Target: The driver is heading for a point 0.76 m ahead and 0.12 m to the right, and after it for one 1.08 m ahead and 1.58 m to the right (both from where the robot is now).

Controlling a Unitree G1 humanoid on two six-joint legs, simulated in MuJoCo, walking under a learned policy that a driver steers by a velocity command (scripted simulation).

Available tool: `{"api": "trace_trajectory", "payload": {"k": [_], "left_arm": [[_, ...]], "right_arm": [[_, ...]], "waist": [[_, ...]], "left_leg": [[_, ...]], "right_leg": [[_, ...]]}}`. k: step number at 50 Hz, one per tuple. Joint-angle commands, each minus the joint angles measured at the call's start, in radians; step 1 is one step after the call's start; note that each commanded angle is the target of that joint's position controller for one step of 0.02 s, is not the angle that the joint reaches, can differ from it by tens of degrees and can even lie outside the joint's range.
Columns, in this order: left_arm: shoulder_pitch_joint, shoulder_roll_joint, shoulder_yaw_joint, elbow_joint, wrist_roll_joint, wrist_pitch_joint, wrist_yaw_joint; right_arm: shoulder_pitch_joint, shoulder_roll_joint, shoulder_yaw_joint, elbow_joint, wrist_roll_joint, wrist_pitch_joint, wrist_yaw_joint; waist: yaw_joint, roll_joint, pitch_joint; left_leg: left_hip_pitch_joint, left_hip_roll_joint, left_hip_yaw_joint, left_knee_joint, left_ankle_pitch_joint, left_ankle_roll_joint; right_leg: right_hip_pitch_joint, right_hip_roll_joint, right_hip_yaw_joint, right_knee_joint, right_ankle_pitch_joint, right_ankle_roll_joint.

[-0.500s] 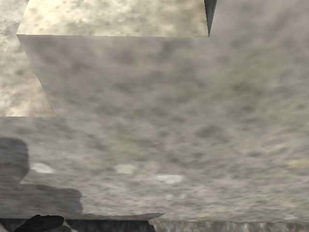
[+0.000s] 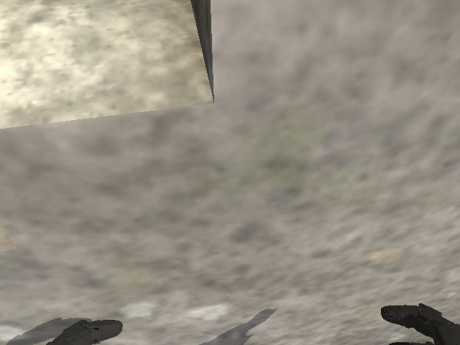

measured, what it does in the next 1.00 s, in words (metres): stands, turning right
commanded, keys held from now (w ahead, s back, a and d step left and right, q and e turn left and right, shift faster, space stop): w+e+shift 0.44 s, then w+shift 0.56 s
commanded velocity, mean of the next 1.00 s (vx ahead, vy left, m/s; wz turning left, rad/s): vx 0.95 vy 0.00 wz -0.60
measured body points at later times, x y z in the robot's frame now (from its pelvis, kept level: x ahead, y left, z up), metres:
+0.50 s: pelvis +0.01 -0.02 -0.01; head +0.05 -0.05 +0.44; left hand +0.26 +0.16 -0.10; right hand +0.15 -0.31 -0.08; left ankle -0.01 +0.13 -0.74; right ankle +0.02 -0.11 -0.74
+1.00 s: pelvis +0.00 -0.01 +0.00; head +0.01 -0.01 +0.45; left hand +0.28 +0.10 -0.08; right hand +0.08 -0.29 -0.08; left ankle +0.00 +0.12 -0.74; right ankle +0.02 -0.11 -0.74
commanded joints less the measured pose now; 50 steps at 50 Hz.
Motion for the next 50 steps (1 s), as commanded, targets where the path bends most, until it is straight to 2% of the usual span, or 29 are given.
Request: {"api": "trace_trajectory", "payload": {"k": [1,3,4,5,6,8,9,11,12,13,15,17,18,19,20,21,22,23,24,25,27,28,29,30,31,35,38,42,50], "left_arm": [[0.006,0.071,0.016,-0.077,0.003,-0.009,0.005],[0.004,0.068,0.012,-0.084,0.005,-0.015,0.001],[-0.002,0.091,0.017,-0.082,0.011,-0.017,-0.001],[-0.014,0.138,0.033,-0.096,0.003,-0.022,-0.002],[-0.01,0.164,0.046,-0.109,0.001,-0.025,-0.003],[-0.052,0.162,0.046,-0.137,0.018,-0.023,-0.001],[-0.053,0.173,0.055,-0.122,0.026,-0.017,0.014],[-0.096,0.17,0.059,-0.13,0.018,-0.008,0.022],[-0.079,0.159,0.059,-0.127,0.005,-0.009,0.022],[-0.034,0.139,0.055,-0.124,-0.012,-0.014,0.021],[-0.026,0.124,0.05,-0.107,-0.018,-0.017,0.022],[-0.002,0.109,0.042,-0.105,-0.003,-0.016,0.028],[-0.009,0.11,0.04,-0.103,0.007,-0.011,0.032],[-0.014,0.106,0.037,-0.105,0.018,-0.007,0.032],[0.025,0.105,0.036,-0.094,0.02,-0.007,0.033],[0.06,0.126,0.043,-0.079,0.018,-0.012,0.024],[0.065,0.179,0.06,-0.071,0.015,-0.018,0.016],[0.026,0.199,0.062,-0.077,0.012,-0.025,0.009],[-0.022,0.204,0.067,-0.093,0.012,-0.02,0.006],[-0.048,0.189,0.066,-0.097,0.025,-0.014,0.004],[-0.042,0.14,0.052,-0.083,0.029,-0.011,0.002],[-0.02,0.135,0.053,-0.063,0.004,-0.011,0.001],[-0.024,0.109,0.041,-0.061,-0.006,-0.016,-0.003],[0.0,0.081,0.032,-0.051,-0.008,-0.026,-0.013],[0.008,0.082,0.027,-0.031,-0.008,-0.034,-0.018],[-0.047,0.105,0.022,-0.007,0.015,-0.046,-0.03],[-0.054,0.089,0.014,0.008,0.014,-0.051,-0.035],[-0.066,0.082,0.008,0.02,0.019,-0.059,-0.035],[-0.085,0.072,0.002,0.021,0.021,-0.068,-0.033]], "right_arm": [[-0.126,-0.108,-0.031,-0.116,0.004,-0.008,-0.004],[-0.118,-0.124,-0.042,-0.129,0.009,0.0,-0.003],[-0.097,-0.121,-0.04,-0.142,0.008,0.002,0.001],[-0.091,-0.11,-0.036,-0.161,0.016,0.004,0.003],[-0.114,-0.1,-0.029,-0.178,0.022,0.004,0.001],[-0.104,-0.067,-0.019,-0.194,0.031,0.001,0.002],[-0.072,-0.076,-0.02,-0.175,0.035,-0.004,-0.008],[-0.05,-0.074,-0.018,-0.168,0.04,-0.013,-0.022],[-0.048,-0.089,-0.022,-0.168,0.033,-0.016,-0.028],[-0.076,-0.112,-0.032,-0.173,0.016,-0.018,-0.033],[-0.078,-0.11,-0.037,-0.164,-0.003,-0.012,-0.027],[-0.098,-0.126,-0.046,-0.156,-0.009,-0.001,-0.035],[-0.101,-0.119,-0.045,-0.158,-0.007,0.0,-0.04],[-0.103,-0.115,-0.043,-0.158,-0.003,-0.002,-0.04],[-0.128,-0.103,-0.036,-0.163,0.007,0.003,-0.043],[-0.143,-0.109,-0.039,-0.167,0.025,0.007,-0.037],[-0.139,-0.121,-0.042,-0.181,0.034,0.015,-0.034],[-0.125,-0.102,-0.036,-0.196,0.03,0.017,-0.022],[-0.085,-0.076,-0.025,-0.199,0.039,0.011,-0.006],[-0.082,-0.067,-0.019,-0.198,0.05,0.0,-0.005],[-0.071,-0.058,-0.011,-0.167,0.06,-0.021,-0.007],[-0.045,-0.043,-0.007,-0.153,0.051,-0.035,-0.01],[-0.048,-0.036,-0.004,-0.143,0.032,-0.043,-0.011],[-0.073,-0.03,-0.002,-0.148,0.021,-0.049,-0.012],[-0.093,-0.015,0.002,-0.152,0.017,-0.051,-0.01],[-0.073,-0.017,0.001,-0.137,0.029,-0.066,-0.01],[-0.035,-0.035,-0.005,-0.111,0.04,-0.067,-0.009],[-0.027,-0.026,-0.006,-0.092,0.047,-0.072,-0.008],[-0.012,-0.026,-0.011,-0.05,0.052,-0.076,-0.005]], "waist": [[0.028,0.115,-0.18],[0.015,0.074,-0.159],[-0.013,0.016,-0.142],[-0.03,-0.062,-0.135],[-0.006,-0.101,-0.141],[-0.015,-0.137,-0.152],[-0.024,-0.113,-0.186],[-0.032,-0.068,-0.193],[-0.016,-0.02,-0.216],[0.019,0.057,-0.246],[0.011,0.149,-0.249],[0.029,0.223,-0.212],[0.02,0.219,-0.198],[0.02,0.195,-0.181],[0.049,0.161,-0.178],[0.058,0.1,-0.15],[0.049,-0.023,-0.112],[0.013,-0.15,-0.105],[-0.029,-0.201,-0.117],[-0.039,-0.171,-0.106],[-0.027,-0.074,-0.181],[-0.036,-0.035,-0.243],[-0.03,0.009,-0.27],[-0.005,0.083,-0.279],[0.0,0.104,-0.263],[-0.026,0.078,-0.164],[-0.033,0.069,-0.139],[-0.033,0.04,-0.13],[-0.041,0.042,-0.148]], "left_leg": [[0.113,0.298,-0.118,-0.007,0.434,0.102],[0.129,0.244,-0.05,0.111,0.446,0.045],[0.095,0.2,-0.014,0.162,0.37,0.009],[0.056,0.139,0.008,0.186,0.239,-0.022],[0.053,0.1,0.005,0.215,0.139,-0.037],[0.051,0.051,-0.011,0.205,-0.032,-0.044],[0.061,0.035,-0.036,0.151,-0.141,-0.05],[0.104,0.057,-0.048,0.069,-0.043,-0.053],[0.18,0.085,-0.057,0.069,0.073,-0.046],[0.262,0.125,-0.075,0.108,0.211,-0.032],[0.363,0.209,-0.097,0.116,0.385,0.006],[0.329,0.331,-0.101,0.1,0.501,0.052],[0.251,0.361,-0.09,0.096,0.518,0.068],[0.174,0.36,-0.064,0.109,0.517,0.068],[0.143,0.336,-0.021,0.173,0.561,0.054],[0.164,0.267,0.016,0.231,0.46,0.02],[0.163,0.179,0.032,0.292,0.252,-0.012],[0.133,0.076,0.013,0.306,-0.052,-0.039],[0.058,0.009,-0.031,0.253,-0.262,-0.06],[-0.001,0.009,-0.064,0.168,-0.288,-0.063],[0.031,0.049,-0.102,0.015,-0.129,-0.048],[0.123,0.076,-0.114,-0.034,-0.016,-0.041],[0.201,0.095,-0.111,-0.041,0.074,-0.043],[0.269,0.12,-0.112,0.006,0.134,-0.043],[0.297,0.134,-0.111,0.016,0.151,-0.047],[0.264,0.16,-0.113,-0.014,0.116,-0.05],[0.24,0.17,-0.11,-0.038,0.105,-0.049],[0.234,0.17,-0.103,-0.038,0.091,-0.045],[0.239,0.173,-0.103,-0.045,0.088,-0.036]], "right_leg": [[0.014,-0.041,-0.022,0.071,-0.029,-0.018],[0.015,-0.036,-0.026,-0.04,0.075,-0.053],[0.045,-0.069,0.024,-0.062,0.274,-0.065],[0.062,-0.107,0.121,-0.075,0.47,-0.083],[0.058,-0.14,0.22,-0.123,0.562,-0.103],[0.084,-0.154,0.295,-0.189,0.621,-0.114],[0.136,-0.139,0.299,-0.188,0.565,-0.103],[0.16,-0.119,0.283,-0.17,0.498,-0.083],[0.13,-0.099,0.268,-0.141,0.489,-0.069],[0.062,-0.062,0.227,-0.115,0.427,-0.043],[-0.085,-0.009,0.157,-0.042,0.231,-0.027],[-0.149,0.018,0.065,0.04,0.02,-0.031],[-0.108,0.001,0.044,0.093,-0.035,-0.034],[-0.055,-0.013,0.026,0.106,-0.05,-0.042],[0.001,-0.02,0.025,0.057,-0.035,-0.062],[-0.016,-0.012,0.072,-0.042,0.097,-0.083],[-0.048,-0.04,0.207,-0.155,0.263,-0.106],[-0.027,-0.083,0.374,-0.261,0.432,-0.125],[0.06,-0.089,0.435,-0.325,0.408,-0.139],[0.145,-0.098,0.435,-0.329,0.388,-0.138],[0.293,-0.103,0.363,-0.279,0.482,-0.102],[0.3,-0.098,0.333,-0.251,0.456,-0.075],[0.263,-0.085,0.293,-0.245,0.39,-0.049],[0.188,-0.067,0.267,-0.255,0.326,-0.029],[0.135,-0.057,0.263,-0.268,0.273,-0.023],[0.047,-0.051,0.283,-0.33,0.106,-0.009],[0.054,-0.041,0.274,-0.329,0.126,0.0],[0.042,-0.048,0.279,-0.342,0.108,0.003],[0.047,-0.047,0.265,-0.339,0.12,0.01]]}}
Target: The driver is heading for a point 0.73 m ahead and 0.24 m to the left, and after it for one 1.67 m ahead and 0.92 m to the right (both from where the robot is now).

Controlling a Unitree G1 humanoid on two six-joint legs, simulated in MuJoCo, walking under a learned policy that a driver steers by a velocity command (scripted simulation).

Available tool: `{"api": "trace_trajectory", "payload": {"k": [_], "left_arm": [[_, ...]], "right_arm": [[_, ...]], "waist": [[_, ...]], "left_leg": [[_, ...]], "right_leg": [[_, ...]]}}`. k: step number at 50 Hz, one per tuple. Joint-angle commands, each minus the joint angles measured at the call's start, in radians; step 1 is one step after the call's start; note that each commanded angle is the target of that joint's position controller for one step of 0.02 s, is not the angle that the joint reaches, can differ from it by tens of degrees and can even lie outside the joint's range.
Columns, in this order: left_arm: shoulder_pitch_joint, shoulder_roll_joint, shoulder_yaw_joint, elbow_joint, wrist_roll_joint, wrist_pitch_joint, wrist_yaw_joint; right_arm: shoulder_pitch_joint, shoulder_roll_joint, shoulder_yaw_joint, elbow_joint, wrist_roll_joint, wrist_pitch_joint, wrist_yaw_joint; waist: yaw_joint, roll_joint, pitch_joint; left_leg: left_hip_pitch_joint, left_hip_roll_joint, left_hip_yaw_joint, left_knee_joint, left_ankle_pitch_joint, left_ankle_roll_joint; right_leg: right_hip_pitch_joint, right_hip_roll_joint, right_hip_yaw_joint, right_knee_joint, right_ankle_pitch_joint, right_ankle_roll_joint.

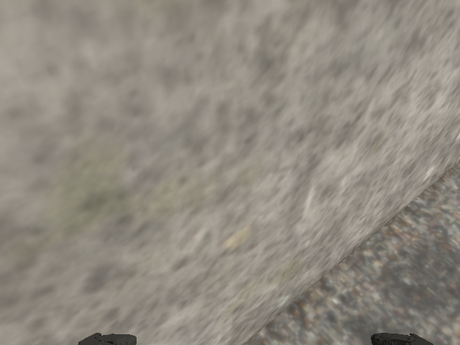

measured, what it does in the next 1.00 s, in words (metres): shifts its weight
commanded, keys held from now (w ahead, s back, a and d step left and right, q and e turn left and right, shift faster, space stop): w+shift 0.24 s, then shift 0.76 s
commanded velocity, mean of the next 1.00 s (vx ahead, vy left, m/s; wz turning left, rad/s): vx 0.47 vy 0.00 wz -0.02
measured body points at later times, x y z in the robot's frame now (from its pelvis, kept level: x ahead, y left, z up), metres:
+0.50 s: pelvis +0.00 +0.02 +0.00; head +0.01 +0.02 +0.45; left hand +0.17 +0.24 -0.11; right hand +0.14 -0.22 -0.12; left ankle -0.06 +0.11 -0.75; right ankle +0.06 -0.08 -0.75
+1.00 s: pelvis -0.02 +0.05 -0.01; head +0.00 +0.06 +0.44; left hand +0.16 +0.28 -0.12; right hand +0.04 -0.22 -0.14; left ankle -0.06 +0.11 -0.75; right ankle +0.06 -0.08 -0.75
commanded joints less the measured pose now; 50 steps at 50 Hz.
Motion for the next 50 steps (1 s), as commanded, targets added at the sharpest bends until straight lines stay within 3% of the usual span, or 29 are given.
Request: {"api": "trace_trajectory", "payload": {"k": [1,12,15,22,35,38,39,40,44,46,47,50], "left_arm": [[-0.071,0.092,0.021,-0.074,0.0,-0.019,0.003],[-0.056,0.092,0.013,-0.062,0.001,-0.024,0.008],[-0.03,0.09,0.01,-0.044,0.005,-0.025,0.007],[-0.003,0.103,0.012,-0.006,0.001,-0.006,0.014],[0.035,0.125,0.021,0.023,0.002,0.025,0.031],[0.041,0.126,0.021,0.021,0.004,0.031,0.034],[0.015,0.111,0.017,-0.008,0.01,0.031,0.034],[0.008,0.124,0.018,-0.013,0.018,0.029,0.036],[0.009,0.127,0.017,-0.036,0.016,0.034,0.04],[0.008,0.121,0.015,-0.049,0.015,0.037,0.042],[0.015,0.11,0.013,-0.053,0.008,0.04,0.042],[0.031,0.108,0.014,-0.065,0.014,0.047,0.047]], "right_arm": [[-0.088,-0.079,-0.022,-0.074,0.002,-0.02,-0.001],[-0.079,-0.088,-0.021,-0.027,0.003,-0.019,0.0],[-0.035,-0.098,-0.025,0.006,0.005,-0.005,-0.005],[0.037,-0.113,-0.039,0.07,-0.002,0.021,-0.006],[0.139,-0.148,-0.063,0.172,-0.006,0.05,-0.01],[0.159,-0.153,-0.065,0.188,-0.006,0.058,-0.013],[0.144,-0.161,-0.069,0.186,-0.016,0.068,-0.016],[0.136,-0.155,-0.069,0.185,-0.025,0.071,-0.019],[0.175,-0.159,-0.07,0.2,-0.019,0.078,-0.024],[0.176,-0.161,-0.07,0.201,-0.02,0.08,-0.026],[0.19,-0.171,-0.072,0.204,-0.009,0.083,-0.024],[0.158,-0.179,-0.073,0.195,-0.012,0.093,-0.026]], "waist": [[0.007,0.002,-0.115],[0.004,0.012,-0.106],[-0.001,0.007,-0.105],[-0.005,0.0,-0.049],[-0.006,-0.006,-0.032],[-0.008,-0.002,-0.024],[-0.002,-0.013,-0.01],[-0.009,-0.021,-0.02],[-0.022,-0.028,-0.03],[-0.022,-0.006,-0.029],[-0.018,0.007,-0.029],[0.0,0.041,-0.013]], "left_leg": [[0.144,0.115,-0.07,-0.017,0.149,0.003],[0.147,0.117,-0.073,-0.031,0.157,0.012],[0.164,0.115,-0.06,-0.006,0.165,0.012],[0.148,0.115,-0.051,0.028,0.127,0.022],[0.113,0.112,-0.058,0.085,0.154,0.063],[0.104,0.114,-0.062,0.091,0.169,0.074],[0.096,0.096,-0.05,0.106,0.184,0.062],[0.108,0.092,-0.051,0.117,0.182,0.064],[0.121,0.092,-0.055,0.132,0.19,0.071],[0.107,0.109,-0.067,0.119,0.224,0.082],[0.084,0.119,-0.071,0.105,0.242,0.085],[-0.001,0.139,-0.077,0.076,0.259,0.105]], "right_leg": [[-0.069,-0.176,0.095,-0.05,-0.064,0.016],[-0.061,-0.171,0.073,-0.034,-0.012,0.026],[-0.056,-0.179,0.072,-0.003,0.06,0.025],[-0.103,-0.184,0.08,0.019,0.006,0.018],[-0.141,-0.173,0.049,0.075,-0.087,0.014],[-0.155,-0.169,0.038,0.089,-0.106,0.017],[-0.172,-0.164,0.038,0.081,-0.102,0.015],[-0.188,-0.175,0.049,0.074,-0.125,0.008],[-0.221,-0.179,0.052,0.082,-0.161,0.003],[-0.227,-0.166,0.022,0.113,-0.168,0.012],[-0.207,-0.151,-0.005,0.141,-0.141,0.023],[-0.157,-0.13,-0.078,0.205,-0.095,0.041]]}}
